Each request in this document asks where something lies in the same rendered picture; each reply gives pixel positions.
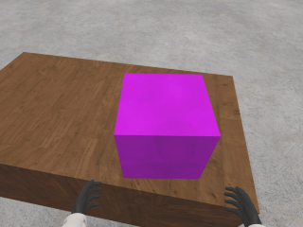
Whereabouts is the carton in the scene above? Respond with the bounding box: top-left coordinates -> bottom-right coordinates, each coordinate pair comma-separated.
114,73 -> 221,179

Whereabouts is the pedestal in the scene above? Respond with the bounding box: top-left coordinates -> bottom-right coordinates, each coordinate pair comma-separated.
0,52 -> 260,227

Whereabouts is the robot left forearm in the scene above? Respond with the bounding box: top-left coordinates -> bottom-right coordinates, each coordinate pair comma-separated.
62,213 -> 87,227

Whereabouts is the left robot hand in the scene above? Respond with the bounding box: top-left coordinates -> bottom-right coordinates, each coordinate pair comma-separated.
71,180 -> 102,216

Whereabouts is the right robot hand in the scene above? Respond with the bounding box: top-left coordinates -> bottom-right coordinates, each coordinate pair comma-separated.
223,186 -> 262,227

